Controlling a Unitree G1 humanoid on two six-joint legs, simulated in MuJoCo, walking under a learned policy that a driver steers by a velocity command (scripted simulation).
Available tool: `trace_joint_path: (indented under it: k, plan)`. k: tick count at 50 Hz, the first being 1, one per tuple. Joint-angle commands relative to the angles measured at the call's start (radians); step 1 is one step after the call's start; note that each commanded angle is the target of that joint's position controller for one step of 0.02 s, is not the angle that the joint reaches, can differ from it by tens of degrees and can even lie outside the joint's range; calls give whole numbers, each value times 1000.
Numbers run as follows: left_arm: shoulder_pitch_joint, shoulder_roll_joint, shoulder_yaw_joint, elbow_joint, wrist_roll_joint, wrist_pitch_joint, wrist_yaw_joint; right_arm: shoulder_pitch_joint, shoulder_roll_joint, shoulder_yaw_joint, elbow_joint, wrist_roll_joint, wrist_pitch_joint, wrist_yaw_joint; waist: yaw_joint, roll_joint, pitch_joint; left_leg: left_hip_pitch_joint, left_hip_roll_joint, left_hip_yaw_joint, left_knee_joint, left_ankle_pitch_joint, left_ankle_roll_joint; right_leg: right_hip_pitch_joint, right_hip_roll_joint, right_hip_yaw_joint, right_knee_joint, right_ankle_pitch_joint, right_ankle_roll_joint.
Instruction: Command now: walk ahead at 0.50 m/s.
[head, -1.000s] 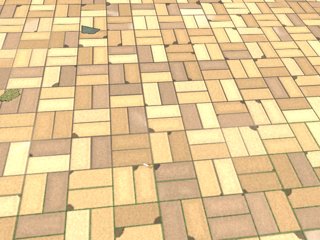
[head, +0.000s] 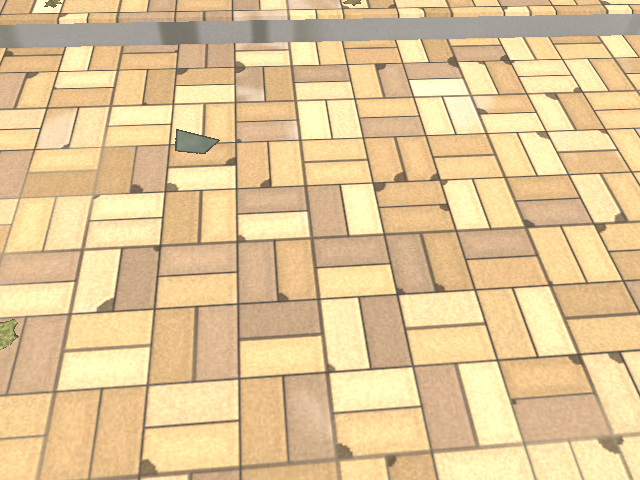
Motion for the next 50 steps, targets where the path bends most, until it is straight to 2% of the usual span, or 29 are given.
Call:
trace_joint_path:
  k: [1, 4, 8, 11, 13, 16, 17, 18, 19, 20, 21, 22, 23, 24, 25, 26, 28, 30, 36, 39, 41, 42, 44, 45, 46, 47, 48, 49, 50]
  plan:
    - [38, 48, 15, -43, 9, 12, 7, -5, -132, -30, -41, 1, -24, -3, 30, 106, -36, 94, 262, -244, -246, 176, 169, -119, -66, 37, -56, 98, 20]
    - [-68, 44, 16, -81, 18, 11, 6, 45, -149, -35, -13, 3, -17, -19, 7, 89, -6, 126, 251, -190, -267, 214, 163, -192, -66, 33, -225, 242, 43]
    - [-206, 19, 5, -119, 13, -1, -7, 104, -163, -36, 19, 12, -7, -33, -38, 93, 26, 140, 221, -122, -282, 170, 131, -146, -29, -6, -461, 411, 42]
    - [-291, 20, 0, -150, 6, -8, -20, 162, -170, -39, 53, 18, 4, -35, -65, 90, 50, 225, 252, -123, -260, 168, 131, -159, -10, -12, -547, 406, 32]
    - [-330, 27, -1, -173, 2, -14, -32, 181, -173, -43, 69, 21, 16, -39, -66, 93, 59, 300, 285, -133, -224, 205, 126, -180, -4, -6, -585, 355, 12]
    - [-296, 59, 9, -175, 1, -22, -45, 163, -189, -51, 75, 23, 31, -45, -25, 115, 26, 368, 311, -137, -140, 368, 102, -96, 24, -24, -621, 250, -25]
    - [-229, 81, 21, -159, 2, -24, -44, 144, -197, -53, 71, 23, 36, -47, 16, 130, -17, 365, 297, -122, -61, 530, 90, 15, 56, -53, -632, 228, -44]
    - [-85, 119, 44, -112, 4, -24, -38, 132, -182, -47, 66, 19, 42, -48, 87, 118, -105, 325, 247, -84, 104, 638, 65, 215, 85, -77, -651, 248, -71]
    - [100, 181, 67, -67, 14, -22, -28, 137, -154, -31, 44, 6, 42, -50, 151, 59, -245, 141, 195, -48, 368, 471, 32, 524, -34, 51, -602, 283, -128]
    - [204, 266, 90, -42, 19, -11, -23, 256, -34, 4, 35, 2, 20, -37, 111, -181, -382, -293, 13, -20, 760, -52, -49, 908, -276, 512, -664, 93, -292]
    - [192, 179, 62, -42, 6, -9, -24, 215, -83, -5, 47, 17, -5, -33, 133, -175, -400, -425, -2, -165, 909, -426, -41, 916, -306, 696, -796, 0, -295]
    - [110, 141, 47, -55, 4, -10, -22, 129, -157, -26, 15, 48, -23, -28, 121, -130, -243, -507, 55, -177, 953, -378, -23, 787, -276, 557, -819, -11, -249]
    - [31, 112, 39, -74, 9, -11, -21, 69, -160, -26, -1, 53, -28, -31, 91, -57, -155, -490, 113, -144, 911, -285, -16, 640, -238, 429, -842, 51, -220]
    - [-24, 82, 30, -80, 17, -14, -25, 36, -150, -30, -7, 37, -26, -36, 62, -13, -81, -455, 148, -128, 842, -219, -21, 502, -200, 340, -880, 131, -206]
    - [-53, 57, 22, -82, 27, -21, -26, 52, -142, -36, -3, 27, -14, -40, 26, -39, -67, -386, 178, -136, 791, -173, -23, 420, -169, 279, -908, 183, -191]
    - [-63, 53, 22, -78, 28, -23, -29, 75, -117, -33, 4, 23, -1, -41, 8, -50, -59, -340, 186, -134, 765, -151, -30, 369, -152, 245, -938, 206, -192]
    - [-47, 76, 28, -61, 23, -31, -26, 76, -88, -29, 0, 18, 18, -43, -7, -40, -38, -333, 196, -121, 707, -117, -49, 315, -144, 186, -979, 269, -209]
    - [-26, 101, 36, -45, 27, -33, -14, 24, -87, -30, -19, 18, 27, -44, 0, -22, -13, -397, 203, -124, 622, -26, -68, 328, -148, 126, -1006, 309, -211]
    - [32, 122, 38, -11, 25, -28, 8, -145, -59, -18, -71, 26, 19, -22, 64, -8, 26, -388, 157, -90, 313, 252, -57, 387, -120, -52, -1034, 334, -149]
    - [77, 127, 40, 15, 17, -14, 10, -222, -55, -13, -113, 28, 19, -6, 92, 4, 52, -431, 143, -78, 241, 236, -39, 504, -158, -87, -1007, 363, -140]
    - [89, 132, 44, 23, 13, 2, 13, -253, -58, -13, -142, 28, 19, 9, 93, 2, 60, -460, 133, -65, 213, 166, -19, 589, -187, -103, -961, 427, -125]
    - [84, 139, 47, 22, 11, 10, 15, -255, -65, -15, -154, 28, 20, 17, 85, -5, 57, -455, 123, -49, 206, 118, -6, 620, -198, -113, -926, 497, -116]
    - [52, 168, 56, 7, 7, 26, 24, -204, -96, -31, -165, 25, 23, 26, 40, -37, 5, -345, 70, 10, 210, 13, 27, 645, -200, -147, -794, 816, -91]
    - [38, 177, 59, 0, 8, 36, 30, -109, -124, -49, -149, 24, 27, 26, -15, -45, -56, -217, 29, 40, 202, -11, 50, 631, -187, -171, -654, 961, -74]
    - [31, 165, 54, -11, 10, 44, 36, 48, -174, -80, -109, 27, 29, 19, -93, -17, -139, 5, -12, 40, 153, 33, 84, 547, -143, -203, -442, 963, -42]
    - [51, 129, 37, -41, 33, 34, 39, 206, -270, -113, -84, 27, 39, -3, -139, 129, -251, 318, 159, -231, 145, 55, 157, 284, -91, -216, -110, 632, 0]
    - [142, -11, -7, -74, 47, -2, 15, 178, -322, -114, -92, 32, 33, 0, -28, 329, -345, 624, 365, -785, 11, -137, 336, -145, 134, -88, 183, -252, 48]
    - [33, 93, 14, -80, 9, -42, -3, 201, -227, -88, -107, 27, 27, 1, -100, 203, -358, 641, 367, -826, -72, -194, 307, -257, 93, 76, 259, -263, 22]
    - [-49, 125, 23, -112, -20, -64, -10, 156, -193, -79, -111, 19, 20, -2, -99, 160, -227, 538, 336, -681, -82, -114, 266, -314, 50, 68, 236, -168, -2]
